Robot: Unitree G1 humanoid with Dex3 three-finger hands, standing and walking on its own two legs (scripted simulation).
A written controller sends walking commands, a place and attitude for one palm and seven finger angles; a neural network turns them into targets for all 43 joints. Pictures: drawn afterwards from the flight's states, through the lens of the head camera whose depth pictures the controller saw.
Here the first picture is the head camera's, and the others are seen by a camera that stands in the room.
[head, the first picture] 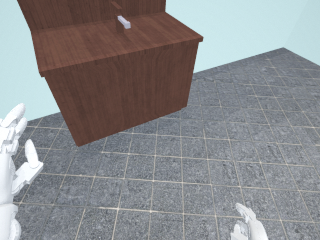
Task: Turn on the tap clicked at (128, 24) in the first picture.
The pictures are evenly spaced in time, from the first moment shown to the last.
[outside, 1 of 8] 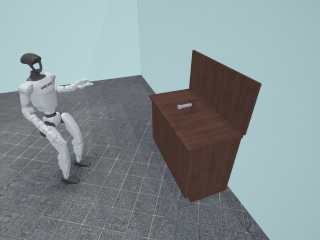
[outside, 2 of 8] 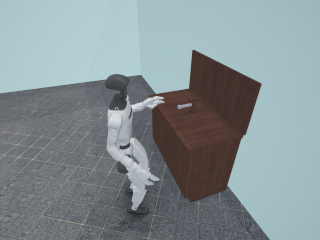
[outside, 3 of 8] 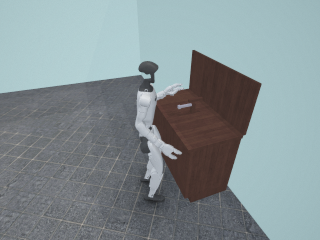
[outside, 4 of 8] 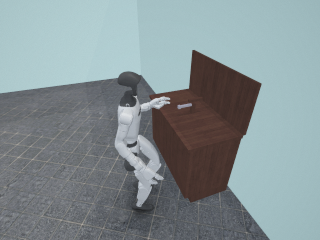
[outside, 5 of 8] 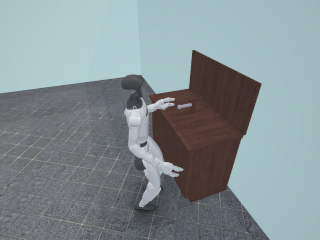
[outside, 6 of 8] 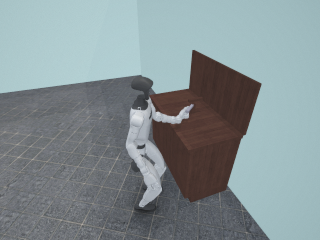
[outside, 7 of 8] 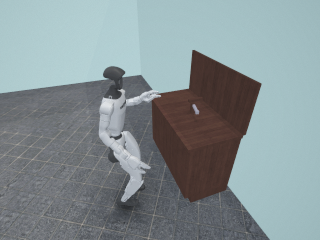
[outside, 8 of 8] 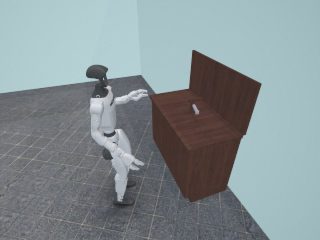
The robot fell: no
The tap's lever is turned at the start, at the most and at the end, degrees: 0 76 76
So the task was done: yes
